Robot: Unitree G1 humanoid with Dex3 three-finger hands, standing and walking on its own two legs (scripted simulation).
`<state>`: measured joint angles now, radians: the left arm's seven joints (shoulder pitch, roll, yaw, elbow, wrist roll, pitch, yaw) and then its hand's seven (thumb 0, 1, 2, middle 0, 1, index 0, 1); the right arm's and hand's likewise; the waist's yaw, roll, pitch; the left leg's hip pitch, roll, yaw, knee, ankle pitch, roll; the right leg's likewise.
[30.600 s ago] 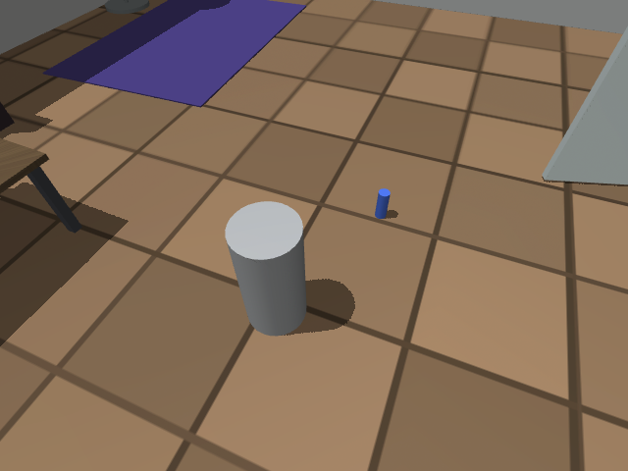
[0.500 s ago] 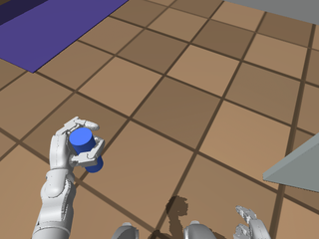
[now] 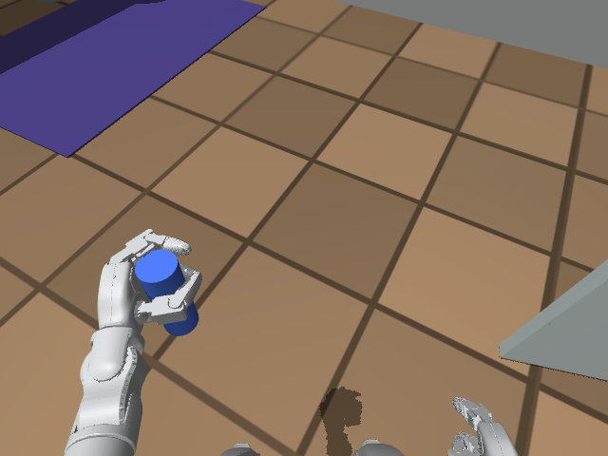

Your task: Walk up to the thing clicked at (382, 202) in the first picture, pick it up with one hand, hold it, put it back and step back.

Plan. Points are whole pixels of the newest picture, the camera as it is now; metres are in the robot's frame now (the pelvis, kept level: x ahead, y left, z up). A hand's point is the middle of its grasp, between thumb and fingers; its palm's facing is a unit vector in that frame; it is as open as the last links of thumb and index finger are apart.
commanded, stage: hold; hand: left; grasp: from the side
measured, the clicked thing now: (170, 295) +0.33 +0.19 +0.01
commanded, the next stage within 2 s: none
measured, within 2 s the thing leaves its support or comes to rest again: neither
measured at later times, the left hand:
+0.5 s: hand (168, 282) +0.32 +0.17 +0.06, palm faces +0.10 -0.99 -0.03, open 6.8 cm
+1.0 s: hand (173, 284) +0.32 +0.17 +0.06, palm faces +0.09 -1.00 -0.03, open 6.8 cm
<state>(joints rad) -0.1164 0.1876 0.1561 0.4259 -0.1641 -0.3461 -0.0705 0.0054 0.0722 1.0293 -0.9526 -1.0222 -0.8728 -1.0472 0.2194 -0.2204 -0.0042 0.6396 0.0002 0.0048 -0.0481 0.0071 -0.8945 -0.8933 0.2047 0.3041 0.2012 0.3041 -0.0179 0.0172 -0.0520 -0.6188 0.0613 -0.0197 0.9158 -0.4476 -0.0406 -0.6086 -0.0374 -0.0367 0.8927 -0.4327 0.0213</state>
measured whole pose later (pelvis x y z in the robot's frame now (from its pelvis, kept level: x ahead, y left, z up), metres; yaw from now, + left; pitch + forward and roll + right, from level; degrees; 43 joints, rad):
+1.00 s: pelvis -0.01 +0.00 +0.01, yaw +0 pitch +5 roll -1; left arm -0.12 0.18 0.14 0.45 -0.15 -0.34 -0.06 0.00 0.07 1.03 -0.95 -1.03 -0.87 -1.05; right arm 0.22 -0.22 -0.01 0.66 0.00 0.00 -0.04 0.01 -0.90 -0.90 0.20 0.30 0.20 0.30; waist -0.02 0.01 -0.02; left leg -0.50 0.06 -0.01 0.81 -0.39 -0.04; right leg -0.50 -0.04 -0.03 0.79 -0.38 0.02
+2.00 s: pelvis -0.01 +0.01 +0.01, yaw +0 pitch +4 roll -1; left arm -0.10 0.17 0.13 0.42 -0.15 -0.36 -0.04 0.00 0.08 1.02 -0.94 -1.04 -0.86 -1.06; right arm 0.23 -0.22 -0.01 0.67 0.00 -0.01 -0.03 0.01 -0.90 -0.90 0.20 0.30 0.20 0.30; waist -0.01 0.01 -0.02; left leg -0.50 0.05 -0.01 0.81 -0.39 -0.03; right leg -0.49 -0.04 -0.03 0.79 -0.37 0.03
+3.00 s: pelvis -0.03 +0.00 -0.05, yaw +0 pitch +17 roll -1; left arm -0.23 0.19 0.21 0.70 -0.13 -0.62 -0.07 0.00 0.06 1.04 -0.95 -1.03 -0.87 -1.05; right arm 0.18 -0.24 -0.04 0.67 -0.04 -0.05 0.03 0.01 -0.88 -0.90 0.20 0.30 0.20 0.30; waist -0.05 -0.01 -0.09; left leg -0.97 0.05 -0.04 1.17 -0.50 -0.04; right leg -0.96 -0.04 -0.04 1.15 -0.49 0.02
